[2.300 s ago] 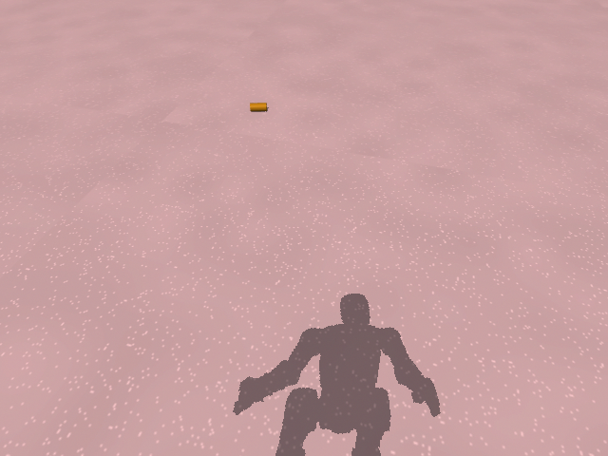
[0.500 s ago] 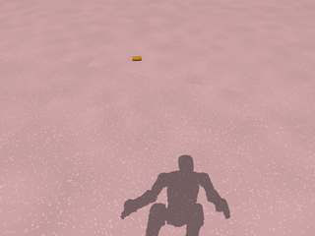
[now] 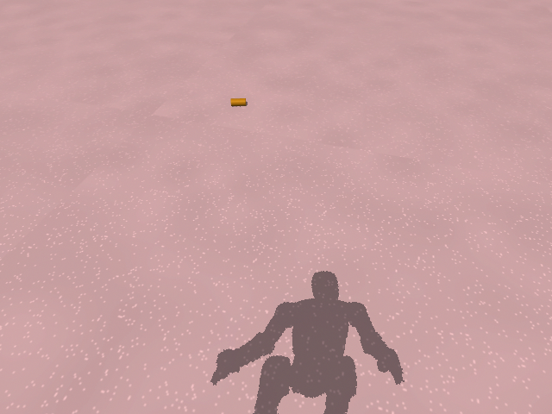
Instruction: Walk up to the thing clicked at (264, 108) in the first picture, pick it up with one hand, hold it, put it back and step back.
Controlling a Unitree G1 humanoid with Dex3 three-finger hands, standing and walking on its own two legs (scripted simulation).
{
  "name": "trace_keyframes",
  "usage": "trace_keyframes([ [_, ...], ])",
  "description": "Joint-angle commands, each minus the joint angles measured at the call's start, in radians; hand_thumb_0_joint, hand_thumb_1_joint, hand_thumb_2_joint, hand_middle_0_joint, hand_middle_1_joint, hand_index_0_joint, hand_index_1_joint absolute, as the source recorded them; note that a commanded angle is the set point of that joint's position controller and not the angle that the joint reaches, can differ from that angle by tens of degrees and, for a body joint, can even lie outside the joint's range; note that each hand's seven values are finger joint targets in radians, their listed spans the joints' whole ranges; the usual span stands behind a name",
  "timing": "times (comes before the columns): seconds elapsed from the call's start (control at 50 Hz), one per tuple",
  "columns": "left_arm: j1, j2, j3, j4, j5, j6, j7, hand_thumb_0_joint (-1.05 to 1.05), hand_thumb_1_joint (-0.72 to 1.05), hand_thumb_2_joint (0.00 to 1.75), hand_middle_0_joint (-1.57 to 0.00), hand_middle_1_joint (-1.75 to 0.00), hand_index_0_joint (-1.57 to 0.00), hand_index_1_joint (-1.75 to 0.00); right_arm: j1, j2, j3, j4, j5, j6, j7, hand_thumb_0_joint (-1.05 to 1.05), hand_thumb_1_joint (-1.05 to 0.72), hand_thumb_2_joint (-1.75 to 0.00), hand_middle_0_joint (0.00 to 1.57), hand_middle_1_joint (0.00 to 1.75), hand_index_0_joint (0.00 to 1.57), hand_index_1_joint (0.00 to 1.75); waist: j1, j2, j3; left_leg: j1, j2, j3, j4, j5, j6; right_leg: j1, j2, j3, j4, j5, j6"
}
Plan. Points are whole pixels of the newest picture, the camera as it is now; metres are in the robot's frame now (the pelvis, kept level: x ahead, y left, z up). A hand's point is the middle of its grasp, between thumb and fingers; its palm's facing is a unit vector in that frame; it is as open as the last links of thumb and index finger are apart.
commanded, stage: stand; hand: left
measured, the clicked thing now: (238, 102) +2.29 +0.31 -0.76
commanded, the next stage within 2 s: walk up in 0.12 s
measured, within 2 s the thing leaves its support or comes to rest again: neither
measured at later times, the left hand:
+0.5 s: hand out of the picture +0.09 +0.38 -0.18, palm faces +0.04 -0.92 -0.39, open 7.4 cm
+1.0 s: hand (146, 246) +0.52 +0.33 -0.15, palm faces -0.06 -0.92 -0.38, open 7.4 cm
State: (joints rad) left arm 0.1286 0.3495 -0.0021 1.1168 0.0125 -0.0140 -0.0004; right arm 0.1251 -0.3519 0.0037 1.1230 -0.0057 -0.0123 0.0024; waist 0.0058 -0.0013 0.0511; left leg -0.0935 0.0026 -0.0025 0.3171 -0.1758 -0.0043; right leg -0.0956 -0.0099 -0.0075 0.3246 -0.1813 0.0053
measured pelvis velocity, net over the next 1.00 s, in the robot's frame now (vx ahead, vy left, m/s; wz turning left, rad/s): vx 0.36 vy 0.05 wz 0.00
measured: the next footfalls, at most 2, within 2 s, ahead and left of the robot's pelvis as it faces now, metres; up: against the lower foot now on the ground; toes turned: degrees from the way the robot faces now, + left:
left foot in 0.46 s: +0.19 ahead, +0.20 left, +0.00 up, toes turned +8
right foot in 0.96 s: +0.52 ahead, -0.08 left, +0.00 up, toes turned -6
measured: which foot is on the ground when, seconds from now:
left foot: down 0.00-0.20, up 0.22-0.44, down 0.46-1.00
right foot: down 0.00-0.46, up 0.48-0.94, down 0.96-1.00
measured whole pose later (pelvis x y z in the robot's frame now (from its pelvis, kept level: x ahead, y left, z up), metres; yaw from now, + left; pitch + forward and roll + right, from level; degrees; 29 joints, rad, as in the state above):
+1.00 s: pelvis +0.36 +0.05 -0.04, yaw +0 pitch -1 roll -1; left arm 0.06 0.43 0.08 0.96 0.02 -0.05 -0.10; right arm 0.39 -0.43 -0.08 1.00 -0.02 -0.07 0.05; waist -0.05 0.04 0.04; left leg 0.07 0.13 0.11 0.60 -0.53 -0.01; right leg -0.47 -0.05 -0.09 0.60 -0.11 -0.02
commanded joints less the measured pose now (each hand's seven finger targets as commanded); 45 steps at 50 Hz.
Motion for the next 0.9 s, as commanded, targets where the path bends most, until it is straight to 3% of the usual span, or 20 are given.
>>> trace_keyframes([
  [0.0,-0.033,0.214,0.039,-0.062,-0.004,-0.018,0.010,0.00,0.90,0.90,-0.20,-0.30,-0.20,-0.30,-0.044,-0.211,-0.040,-0.057,-0.002,-0.019,-0.011,0.00,-0.90,-0.90,0.20,0.30,0.20,0.30,-0.004,0.004,-0.048,-0.001,0.122,-0.102,-0.056,0.109,0.026,-0.012,-0.119,0.100,-0.060,0.105,-0.031],
  [0.08,-0.033,0.217,0.039,-0.064,-0.003,-0.019,0.010,0.00,0.90,0.90,-0.20,-0.30,-0.20,-0.30,-0.047,-0.215,-0.042,-0.058,-0.003,-0.019,-0.011,0.00,-0.90,-0.90,0.20,0.30,0.20,0.30,-0.003,0.003,-0.069,0.016,0.124,-0.099,-0.047,0.125,0.026,-0.001,-0.123,0.102,-0.058,0.129,-0.032],
  [0.1,0.024,0.351,0.118,-0.107,0.018,-0.040,-0.031,0.00,0.90,0.90,-0.20,-0.30,-0.20,-0.30,0.011,-0.335,-0.124,-0.111,-0.017,-0.042,0.025,0.00,-0.90,-0.90,0.20,0.30,0.20,0.30,0.005,-0.001,-0.212,-0.020,0.115,-0.131,0.060,-0.467,0.120,0.035,-0.086,0.081,0.052,-0.414,-0.067],
  [0.12,0.007,0.333,0.118,-0.109,0.026,-0.041,-0.043,0.00,0.90,0.90,-0.20,-0.30,-0.20,-0.30,-0.035,-0.339,-0.129,-0.120,-0.026,-0.042,0.042,0.00,-0.90,-0.90,0.20,0.30,0.20,0.30,0.023,0.032,-0.103,-0.179,0.122,-0.153,0.067,-0.591,0.128,-0.042,-0.109,0.120,0.081,-0.539,-0.084],
  [0.16,0.057,0.325,0.131,-0.121,0.027,-0.054,-0.056,0.00,0.90,0.90,-0.20,-0.30,-0.20,-0.30,-0.124,-0.280,-0.125,-0.182,-0.029,-0.049,0.059,0.00,-0.90,-0.90,0.20,0.30,0.20,0.30,0.073,-0.027,0.010,-0.423,0.103,-0.109,0.208,-0.439,0.103,0.008,-0.199,0.264,0.001,-0.586,-0.140],
  [0.18,0.121,0.357,0.140,-0.101,0.025,-0.062,-0.052,0.00,0.90,0.90,-0.20,-0.30,-0.20,-0.30,-0.197,-0.235,-0.119,-0.212,-0.029,-0.054,0.063,0.00,-0.90,-0.90,0.20,0.30,0.20,0.30,0.125,-0.140,0.058,-0.604,0.037,0.017,0.347,-0.292,0.056,0.147,-0.295,0.387,-0.137,-0.614,-0.194],
  [0.2,0.154,0.389,0.150,-0.107,0.031,-0.069,-0.048,0.00,0.90,0.90,-0.20,-0.30,-0.20,-0.30,-0.230,-0.224,-0.115,-0.227,-0.031,-0.060,0.061,0.00,-0.90,-0.90,0.20,0.30,0.20,0.30,0.155,-0.169,0.061,-0.731,0.054,-0.002,0.480,-0.301,0.035,0.230,-0.415,0.524,-0.233,-0.557,-0.261],
  [0.22,0.124,0.398,0.151,-0.128,0.024,-0.071,-0.048,0.00,0.90,0.90,-0.20,-0.30,-0.20,-0.30,-0.202,-0.252,-0.122,-0.221,-0.029,-0.062,0.061,0.00,-0.90,-0.90,0.20,0.30,0.20,0.30,0.130,-0.108,0.055,-0.711,0.081,-0.050,0.532,-0.287,0.027,0.199,-0.428,0.535,-0.256,-0.583,-0.269],
  [0.3,-0.050,0.404,0.147,-0.209,0.031,-0.070,-0.055,0.00,0.90,0.90,-0.20,-0.30,-0.20,-0.30,-0.056,-0.292,-0.141,-0.202,-0.025,-0.054,0.097,0.00,-0.90,-0.90,0.20,0.30,0.20,0.30,0.013,-0.199,0.038,-0.435,0.129,-0.036,0.430,-0.277,0.011,-0.031,-0.311,0.296,-0.243,-0.582,-0.204],
  [0.36,-0.083,0.394,0.139,-0.229,0.024,-0.064,-0.069,0.00,0.90,0.90,-0.20,-0.30,-0.20,-0.30,0.027,-0.279,-0.147,-0.195,-0.021,-0.053,0.101,0.00,-0.90,-0.90,0.20,0.30,0.20,0.30,-0.032,-0.162,0.023,-0.189,0.089,0.058,0.302,-0.130,-0.007,-0.212,-0.232,0.146,-0.168,-0.487,-0.172],
  [0.38,-0.111,0.389,0.137,-0.231,0.021,-0.060,-0.073,0.00,0.90,0.90,-0.20,-0.30,-0.20,-0.30,0.109,-0.280,-0.158,-0.170,-0.021,-0.051,0.097,0.00,-0.90,-0.90,0.20,0.30,0.20,0.30,-0.074,-0.126,0.004,-0.046,0.063,0.099,0.266,-0.052,-0.013,-0.314,-0.201,0.093,-0.103,-0.522,-0.153],
  [0.42,-0.083,0.322,0.112,-0.227,0.031,-0.049,-0.080,0.00,0.90,0.90,-0.20,-0.30,-0.20,-0.30,0.284,-0.323,-0.189,-0.120,-0.028,-0.059,0.076,0.00,-0.90,-0.90,0.20,0.30,0.20,0.30,-0.156,0.078,-0.056,0.316,0.021,0.104,0.241,-0.137,0.022,-0.587,-0.110,-0.010,0.227,-0.521,-0.127],
  [0.44,-0.052,0.235,0.085,-0.240,0.027,-0.050,-0.081,0.00,0.90,0.90,-0.20,-0.30,-0.20,-0.30,0.413,-0.404,-0.212,-0.099,-0.041,-0.069,0.057,0.00,-0.90,-0.90,0.20,0.30,0.20,0.30,-0.208,0.365,-0.103,0.413,0.164,-0.148,0.039,-0.495,0.064,-0.717,0.025,-0.094,0.654,-0.477,-0.107],
  [0.46,-0.040,0.224,0.073,-0.256,0.006,-0.053,-0.072,0.00,0.90,0.90,-0.20,-0.30,-0.20,-0.30,0.346,-0.499,-0.214,-0.156,-0.032,-0.082,0.050,0.00,-0.90,-0.90,0.20,0.30,0.20,0.30,-0.170,0.377,-0.099,0.281,0.439,-0.721,-0.251,-0.852,0.164,-0.797,0.088,0.056,0.879,-0.402,-0.070],
  [0.48,-0.044,0.303,0.073,-0.249,0.016,-0.057,-0.065,0.00,0.90,0.90,-0.20,-0.30,-0.20,-0.30,0.181,-0.502,-0.213,-0.205,0.000,-0.082,0.049,0.00,-0.90,-0.90,0.20,0.30,0.20,0.30,-0.096,0.194,-0.003,0.058,0.499,-0.761,-0.321,-0.870,0.212,-0.711,-0.027,0.196,0.897,-0.290,-0.069],
  [0.52,0.038,0.363,0.097,-0.186,-0.012,-0.056,-0.077,0.00,0.90,0.90,-0.20,-0.30,-0.20,-0.30,0.034,-0.414,-0.175,-0.239,0.000,-0.094,0.048,0.00,-0.90,-0.90,0.20,0.30,0.20,0.30,0.001,0.089,0.042,-0.036,0.405,-0.452,-0.230,-0.686,0.200,-0.637,-0.103,0.156,0.804,-0.157,-0.033],
  [0.58,0.083,0.360,0.114,-0.154,-0.002,-0.046,-0.101,0.00,0.90,0.90,-0.20,-0.30,-0.20,-0.30,0.052,-0.355,-0.150,-0.242,0.002,-0.107,0.049,0.00,-0.90,-0.90,0.20,0.30,0.20,0.30,0.010,0.127,0.034,-0.089,0.312,-0.219,-0.234,-0.529,0.170,-0.545,-0.117,0.072,0.671,-0.069,0.011],
  [0.68,-0.020,0.324,0.117,-0.215,0.001,-0.032,-0.128,0.00,0.90,0.90,-0.20,-0.30,-0.20,-0.30,0.093,-0.375,-0.157,-0.242,0.004,-0.119,0.052,0.00,-0.90,-0.90,0.20,0.30,0.20,0.30,-0.016,0.144,0.071,-0.060,0.298,-0.125,-0.284,-0.466,0.174,-0.574,-0.136,0.033,0.515,0.052,0.026],
  [0.82,-0.229,0.262,0.098,-0.277,-0.001,-0.045,-0.128,0.00,0.90,0.90,-0.20,-0.30,-0.20,-0.30,0.182,-0.363,-0.156,-0.220,0.000,-0.110,0.045,0.00,-0.90,-0.90,0.20,0.30,0.20,0.30,-0.067,0.067,0.073,0.072,0.274,-0.007,-0.219,-0.107,0.169,-0.511,-0.119,-0.029,0.271,0.153,-0.015],
  [0.88,-0.226,0.252,0.100,-0.266,0.001,-0.050,-0.115,0.00,0.90,0.90,-0.20,-0.30,-0.20,-0.30,0.213,-0.369,-0.160,-0.216,-0.010,-0.099,0.037,0.00,-0.90,-0.90,0.20,0.30,0.20,0.30,-0.066,0.095,0.022,0.150,0.275,0.026,-0.089,0.117,0.165,-0.425,-0.075,-0.077,0.215,0.075,-0.046],
])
